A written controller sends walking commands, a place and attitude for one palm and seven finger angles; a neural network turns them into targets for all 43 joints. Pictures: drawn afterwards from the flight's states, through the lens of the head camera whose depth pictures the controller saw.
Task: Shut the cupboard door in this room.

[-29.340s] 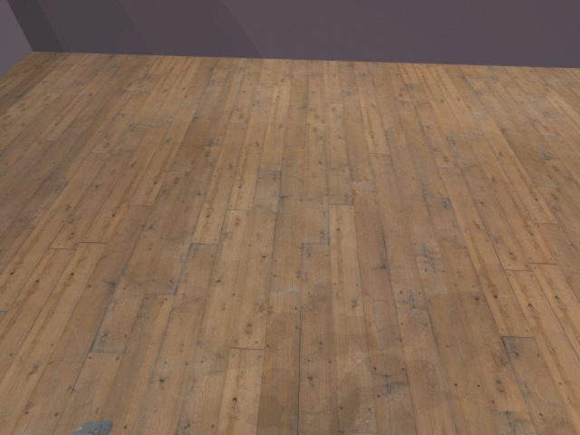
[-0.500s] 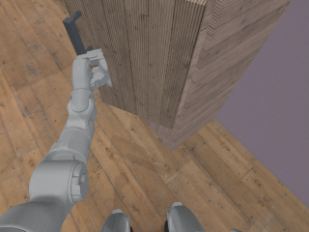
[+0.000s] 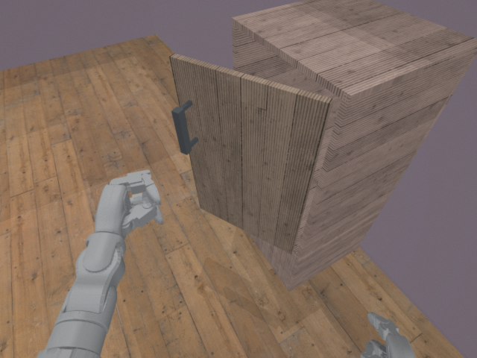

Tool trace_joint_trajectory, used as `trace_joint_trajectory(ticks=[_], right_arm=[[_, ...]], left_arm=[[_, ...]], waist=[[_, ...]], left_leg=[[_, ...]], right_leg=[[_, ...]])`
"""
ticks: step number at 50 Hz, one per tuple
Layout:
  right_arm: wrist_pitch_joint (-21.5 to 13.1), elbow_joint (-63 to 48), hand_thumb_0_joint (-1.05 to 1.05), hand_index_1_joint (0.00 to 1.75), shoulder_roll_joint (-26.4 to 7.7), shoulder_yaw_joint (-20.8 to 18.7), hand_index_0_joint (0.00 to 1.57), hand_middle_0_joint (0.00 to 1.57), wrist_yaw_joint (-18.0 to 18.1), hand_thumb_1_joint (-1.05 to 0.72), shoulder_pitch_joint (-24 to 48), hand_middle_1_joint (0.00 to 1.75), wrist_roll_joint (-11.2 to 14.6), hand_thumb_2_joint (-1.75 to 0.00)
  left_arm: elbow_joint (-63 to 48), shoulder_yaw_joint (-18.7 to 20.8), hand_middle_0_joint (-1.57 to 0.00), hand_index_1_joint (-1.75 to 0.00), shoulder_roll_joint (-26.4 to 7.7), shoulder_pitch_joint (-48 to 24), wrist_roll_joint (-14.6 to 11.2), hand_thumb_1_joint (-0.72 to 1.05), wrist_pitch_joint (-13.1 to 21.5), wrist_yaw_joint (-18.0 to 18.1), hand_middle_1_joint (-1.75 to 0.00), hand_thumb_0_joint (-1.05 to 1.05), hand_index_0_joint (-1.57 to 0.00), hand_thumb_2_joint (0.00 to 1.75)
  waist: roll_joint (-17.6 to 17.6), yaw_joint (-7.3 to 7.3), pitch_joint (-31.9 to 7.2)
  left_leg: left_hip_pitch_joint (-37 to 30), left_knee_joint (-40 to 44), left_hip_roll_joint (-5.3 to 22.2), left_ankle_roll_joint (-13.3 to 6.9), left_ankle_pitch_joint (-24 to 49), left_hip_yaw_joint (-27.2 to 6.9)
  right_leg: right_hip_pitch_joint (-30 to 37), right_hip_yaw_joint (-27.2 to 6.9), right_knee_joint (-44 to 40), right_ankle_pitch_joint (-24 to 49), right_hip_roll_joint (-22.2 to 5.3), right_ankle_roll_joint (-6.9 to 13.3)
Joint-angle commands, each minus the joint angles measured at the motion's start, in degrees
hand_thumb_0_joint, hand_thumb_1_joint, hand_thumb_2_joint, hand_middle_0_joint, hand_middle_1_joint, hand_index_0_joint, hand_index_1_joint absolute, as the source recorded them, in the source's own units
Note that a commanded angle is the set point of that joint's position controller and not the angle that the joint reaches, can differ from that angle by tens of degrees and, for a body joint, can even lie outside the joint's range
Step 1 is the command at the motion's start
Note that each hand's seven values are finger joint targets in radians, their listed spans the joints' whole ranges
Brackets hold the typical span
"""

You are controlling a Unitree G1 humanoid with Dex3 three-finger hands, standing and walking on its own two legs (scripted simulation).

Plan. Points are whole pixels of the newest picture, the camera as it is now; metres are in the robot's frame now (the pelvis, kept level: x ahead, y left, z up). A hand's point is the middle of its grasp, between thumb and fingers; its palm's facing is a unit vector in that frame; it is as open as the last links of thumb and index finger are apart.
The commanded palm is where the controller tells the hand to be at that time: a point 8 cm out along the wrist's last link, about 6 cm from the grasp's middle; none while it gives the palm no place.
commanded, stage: draw the hand back to the body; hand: left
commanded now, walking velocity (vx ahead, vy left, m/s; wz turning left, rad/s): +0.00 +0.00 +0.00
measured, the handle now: (187, 127) +0.65 +0.16 +0.00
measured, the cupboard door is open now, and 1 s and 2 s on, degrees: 29 29 29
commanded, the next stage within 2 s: step back with the hand held close in 0.96 s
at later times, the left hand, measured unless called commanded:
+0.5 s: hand (30, 248) +0.23 +0.27 +0.16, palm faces +0.43 -0.82 -0.37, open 5.5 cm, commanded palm +0.17 +0.30 +0.19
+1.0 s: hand (1, 264) +0.20 +0.27 +0.18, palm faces +0.48 -0.78 -0.40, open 7.4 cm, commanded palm +0.15 +0.30 +0.19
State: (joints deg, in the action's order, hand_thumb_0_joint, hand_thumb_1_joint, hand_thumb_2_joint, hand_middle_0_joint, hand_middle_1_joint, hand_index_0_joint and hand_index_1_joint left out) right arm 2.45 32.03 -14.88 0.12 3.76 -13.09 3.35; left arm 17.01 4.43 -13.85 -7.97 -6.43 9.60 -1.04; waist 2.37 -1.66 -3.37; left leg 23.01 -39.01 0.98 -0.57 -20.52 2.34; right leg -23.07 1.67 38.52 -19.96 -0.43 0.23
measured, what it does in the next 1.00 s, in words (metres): stands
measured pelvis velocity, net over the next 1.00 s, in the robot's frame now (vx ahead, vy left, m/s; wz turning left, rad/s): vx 0.01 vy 0.00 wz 0.02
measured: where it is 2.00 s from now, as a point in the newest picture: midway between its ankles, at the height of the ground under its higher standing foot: outside the picture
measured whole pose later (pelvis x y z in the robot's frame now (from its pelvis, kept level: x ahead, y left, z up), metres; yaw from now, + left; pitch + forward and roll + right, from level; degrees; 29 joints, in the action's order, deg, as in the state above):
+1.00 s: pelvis +0.01 +0.00 +0.02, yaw +1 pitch -4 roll +0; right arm -4.8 36.2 -13.0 1.5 4.5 -11.5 0.7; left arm -20.8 19.6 -19.8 26.3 -4.3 3.8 6.3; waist 4.1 3.3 -0.1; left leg 4.8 -24.2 0.3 -0.5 -15.1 1.1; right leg -4.1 3.0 23.1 -14.8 -0.6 0.2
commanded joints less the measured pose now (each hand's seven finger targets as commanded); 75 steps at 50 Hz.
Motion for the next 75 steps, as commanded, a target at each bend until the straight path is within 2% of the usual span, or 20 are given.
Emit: trace_joint_trajectory(ticks=[1, 5, 12, 19, 23, 28, 29, 33, 39, 42, 43, 47, 54, 55, 57, 59, 66, 69, 73, 75], right_arm=[[-1.9, -8.4, 0.00, 0.30, -4.5, -0.7, 0.20, 0.20, 2.1, -0.90, 6.2, 0.30, 0.0, -0.90], [-2.6, -8.1, 0.00, 0.30, -3.7, 0.1, 0.20, 0.20, 2.1, -0.90, 7.5, 0.30, -0.6, -0.90], [-4.1, -8.1, 0.00, 0.30, -3.7, 0.8, 0.20, 0.20, 1.1, -0.90, 8.7, 0.30, -1.8, -0.90], [-5.4, -7.8, 0.00, 0.30, -3.4, 0.7, 0.20, 0.20, 0.8, -0.90, 9.4, 0.30, -2.4, -0.90], [-6.4, -7.3, 0.00, 0.30, -3.6, 0.1, 0.20, 0.20, 0.6, -0.90, 9.8, 0.30, -2.6, -0.90], [-7.6, -6.6, 0.00, 0.30, -3.6, -0.5, 0.20, 0.20, 0.6, -0.90, 9.6, 0.30, -2.5, -0.90], [-7.8, -6.8, 0.00, 0.30, -3.2, -0.5, 0.20, 0.20, 0.5, -0.90, 9.6, 0.30, -2.2, -0.90], [-8.4, -5.5, 0.00, 0.30, -4.3, -1.0, 0.20, 0.20, 0.8, -0.90, 8.8, 0.30, -2.2, -0.90], [-9.4, -5.6, 0.00, 0.30, -4.1, -1.1, 0.20, 0.20, 1.4, -0.90, 9.4, 0.30, -2.4, -0.90], [-9.9, -5.4, 0.00, 0.30, -3.6, -0.8, 0.20, 0.20, 1.4, -0.90, 9.7, 0.30, -2.4, -0.90], [-10.1, -5.1, 0.00, 0.30, -3.7, -0.8, 0.20, 0.20, 1.5, -0.90, 9.7, 0.30, -2.5, -0.90], [-10.4, -5.1, 0.00, 0.30, -3.3, -0.6, 0.20, 0.20, 1.2, -0.90, 9.5, 0.30, -2.5, -0.90], [-10.2, -5.4, 0.00, 0.30, -3.6, -1.0, 0.20, 0.20, 1.0, -0.90, 9.4, 0.30, -2.4, -0.90], [-8.6, -6.7, 0.00, 0.30, -5.5, -1.7, 0.20, 0.20, 0.8, -0.90, 9.4, 0.30, -2.4, -0.90], [-7.1, -5.8, 0.00, 0.30, -4.8, -2.0, 0.20, 0.20, 0.7, -0.90, 9.1, 0.30, -2.7, -0.90], [-6.1, -6.1, 0.00, 0.30, -4.7, -2.2, 0.20, 0.20, 0.8, -0.90, 8.8, 0.30, -2.6, -0.90], [-3.0, -8.3, 0.00, 0.30, -5.6, -3.1, 0.20, 0.20, 1.9, -0.90, 8.3, 0.30, -2.3, -0.90], [-2.2, -9.0, 0.00, 0.30, -5.6, -3.1, 0.20, 0.20, 2.3, -0.90, 8.4, 0.30, -2.2, -0.90], [-2.1, -9.3, 0.00, 0.30, -6.4, -3.4, 0.20, 0.20, 2.5, -0.90, 8.5, 0.30, -2.4, -0.90], [-2.2, -9.6, 0.00, 0.30, -6.1, -3.1, 0.20, 0.20, 2.4, -0.90, 8.3, 0.30, -2.1, -0.90]], left_arm=[[-20.5, 4.6, -0.97, -1.14, -10.3, -11.5, 1.8, 0.90, -0.7, 4.6, -1.14, 0.00, -0.97, 0.90], [-26.2, 4.7, -0.86, -1.02, -9.6, -5.0, 2.1, 0.90, -3.0, 5.7, -1.02, 0.00, -0.86, 0.90], [-36.1, 7.1, -0.67, -0.81, -10.1, 6.2, 2.4, 0.90, -5.2, 6.2, -0.81, 0.00, -0.67, 0.90], [-44.6, 14.5, -0.47, -0.60, -14.7, 16.0, 2.6, 0.90, -5.2, 7.0, -0.60, 0.00, -0.47, 0.90], [-46.9, 18.3, -0.36, -0.48, -16.3, 23.3, 2.3, 0.90, -5.1, 7.5, -0.48, 0.00, -0.36, 0.90], [-49.9, 24.1, -0.23, -0.33, -19.1, 30.8, 2.0, 0.90, -4.0, 7.9, -0.33, 0.00, -0.23, 0.90], [-52.2, 24.2, -0.20, -0.30, -18.8, 30.7, 2.0, 0.90, -3.5, 7.9, -0.30, 0.00, -0.20, 0.90], [-47.2, 19.8, -0.20, -0.30, -14.7, 28.7, 2.4, 0.90, -3.8, 7.8, -0.30, 0.00, -0.20, 0.90], [-49.5, 21.8, -0.20, -0.30, -17.3, 27.1, 2.5, 0.90, -2.4, 8.4, -0.30, 0.00, -0.20, 0.90], [-51.0, 22.4, -0.20, -0.30, -17.8, 27.2, 2.6, 0.90, -2.0, 8.6, -0.30, 0.00, -0.20, 0.90], [-50.1, 23.4, -0.20, -0.30, -18.9, 28.2, 2.5, 0.90, -2.0, 8.6, -0.30, 0.00, -0.20, 0.90], [-49.8, 22.8, -0.20, -0.30, -17.3, 28.9, 2.5, 0.90, -2.0, 8.4, -0.30, 0.00, -0.20, 0.90], [-49.2, 22.2, -0.20, -0.30, -16.7, 29.2, 2.2, 0.90, -1.9, 7.8, -0.30, 0.00, -0.20, 0.90], [-51.9, 27.5, -0.20, -0.30, -22.3, 24.7, 2.7, 0.90, 0.1, 8.4, -0.30, 0.00, -0.20, 0.90], [-47.5, 23.6, -0.20, -0.30, -18.1, 31.3, 2.7, 0.90, 0.9, 8.0, -0.30, 0.00, -0.20, 0.90], [-48.5, 24.4, -0.20, -0.30, -18.7, 33.8, 2.5, 0.90, 1.9, 8.3, -0.30, 0.00, -0.20, 0.90], [-53.4, 26.5, -0.20, -0.30, -21.1, 37.2, 1.9, 0.90, 1.7, 9.2, -0.30, 0.00, -0.20, 0.90], [-53.2, 26.4, -0.20, -0.30, -21.0, 38.2, 1.8, 0.90, 1.2, 9.4, -0.30, 0.00, -0.20, 0.90], [-54.0, 27.9, -0.20, -0.30, -22.5, 38.7, 2.0, 0.90, 1.4, 9.9, -0.30, 0.00, -0.20, 0.90], [-54.3, 26.5, -0.20, -0.30, -21.0, 38.9, 2.0, 0.90, 1.7, 9.9, -0.30, 0.00, -0.20, 0.90]], waist=[[-2.6, 1.15, -9.2], [0.7, 1.69, -6.6], [0.1, 2.63, -3.7], [2.4, 4.24, -5.0], [-0.1, 4.78, -2.8], [1.5, 5.60, -2.1], [2.3, 5.43, -2.4], [-1.3, 4.13, 3.1], [-0.7, 5.08, -0.6], [2.9, 5.22, -0.4], [1.9, 5.50, 0.4], [3.2, 5.33, 1.4], [0.9, 5.09, 1.2], [1.1, 2.96, 3.8], [-4.0, 2.50, 3.2], [-2.9, 2.34, 0.1], [0.2, 2.07, -7.7], [0.1, 2.10, -7.1], [1.1, 2.37, -6.0], [1.0, 2.11, -4.9]], left_leg=[[-10.8, 11.2, -1.0, -1.4, 12.8, -1.4], [-15.1, 14.6, -0.8, -1.1, 16.7, -1.6], [-18.5, 17.6, -0.5, -0.7, 22.0, -2.0], [-19.4, 17.7, -0.8, -0.5, 26.7, -2.2], [-18.5, 17.7, -0.4, -0.5, 26.1, -2.1], [-17.4, 17.3, -0.5, -0.5, 25.8, -1.7], [-17.4, 17.3, -0.5, -0.4, 26.0, -1.7], [-16.5, 18.4, -0.3, -0.8, 20.4, -1.7], [-17.2, 18.5, -0.8, -1.3, 18.3, -1.8], [-17.2, 18.4, -1.0, -1.0, 18.5, -1.5], [-16.6, 18.4, -0.9, -1.0, 18.6, -1.6], [-16.4, 18.7, -0.8, -0.6, 19.3, -1.5], [-16.9, 19.1, -0.5, -0.8, 18.0, -1.3], [-11.2, 15.5, 0.7, -2.0, 14.0, -2.6], [-11.1, 12.7, 0.2, -1.8, 12.1, -2.8], [-11.1, 12.2, 0.4, -1.6, 14.6, -3.0], [-11.9, 13.6, 2.7, -1.2, 33.5, -4.2], [-9.8, 14.4, 3.3, -1.2, 31.5, -4.6], [-4.4, 16.6, 3.9, -1.8, 22.8, -5.6], [-1.1, 17.3, 4.1, -2.2, 17.7, -6.1]], right_leg=[[10.4, -0.3, -10.9, 14.8, 0.2, 0.6], [14.2, 0.3, -13.7, 17.7, 0.2, 0.9], [17.8, 1.2, -16.6, 21.1, 0.4, 0.8], [21.0, 1.3, -16.9, 23.7, 0.1, 0.8], [20.4, 1.5, -17.5, 22.7, 0.2, 0.5], [20.4, 1.5, -17.4, 22.7, -0.1, 0.4], [20.5, 1.6, -17.0, 22.5, -0.1, 0.4], [16.2, 1.7, -18.5, 16.8, 0.0, 0.1], [18.3, 1.0, -18.3, 15.0, -0.4, 0.2], [18.4, 1.0, -18.3, 15.5, -0.3, 0.3], [18.5, 0.9, -18.7, 15.7, -0.2, 0.4], [18.2, 1.1, -18.3, 16.3, 0.0, 0.4], [17.8, 0.8, -19.1, 14.9, 0.0, 0.2], [13.7, -3.4, -21.7, 15.7, -3.5, 0.5], [10.5, -4.5, -23.3, 12.8, -6.1, 1.0], [11.6, -3.7, -21.2, 15.8, -6.9, 1.5], [17.1, -0.4, -12.0, 31.6, -3.3, -0.3], [17.0, -0.7, -11.1, 30.1, -3.0, -0.5], [17.6, -1.3, -10.9, 23.9, -2.2, -0.8], [17.8, -1.6, -10.6, 21.1, -2.0, -0.9]])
